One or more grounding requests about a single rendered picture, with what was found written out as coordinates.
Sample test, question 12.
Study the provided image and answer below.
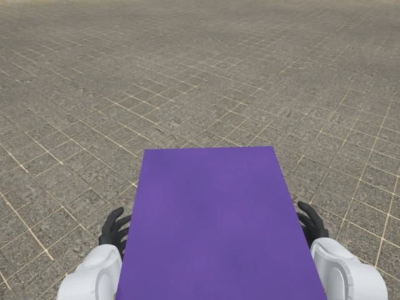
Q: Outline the left robot hand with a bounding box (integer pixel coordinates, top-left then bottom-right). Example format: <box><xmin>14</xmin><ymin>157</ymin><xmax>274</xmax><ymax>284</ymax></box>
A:
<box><xmin>99</xmin><ymin>207</ymin><xmax>132</xmax><ymax>263</ymax></box>

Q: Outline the right robot forearm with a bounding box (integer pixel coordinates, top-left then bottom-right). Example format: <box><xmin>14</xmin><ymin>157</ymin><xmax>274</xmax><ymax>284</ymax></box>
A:
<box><xmin>310</xmin><ymin>237</ymin><xmax>388</xmax><ymax>300</ymax></box>

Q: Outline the left robot forearm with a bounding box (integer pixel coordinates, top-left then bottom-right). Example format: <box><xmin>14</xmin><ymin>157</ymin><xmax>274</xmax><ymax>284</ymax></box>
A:
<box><xmin>56</xmin><ymin>244</ymin><xmax>122</xmax><ymax>300</ymax></box>

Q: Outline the right robot hand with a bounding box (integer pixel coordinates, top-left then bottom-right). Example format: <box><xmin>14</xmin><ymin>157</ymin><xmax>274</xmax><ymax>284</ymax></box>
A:
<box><xmin>296</xmin><ymin>201</ymin><xmax>329</xmax><ymax>249</ymax></box>

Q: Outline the carton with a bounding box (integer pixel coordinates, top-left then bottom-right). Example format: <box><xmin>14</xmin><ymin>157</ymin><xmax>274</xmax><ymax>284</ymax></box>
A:
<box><xmin>115</xmin><ymin>146</ymin><xmax>327</xmax><ymax>300</ymax></box>

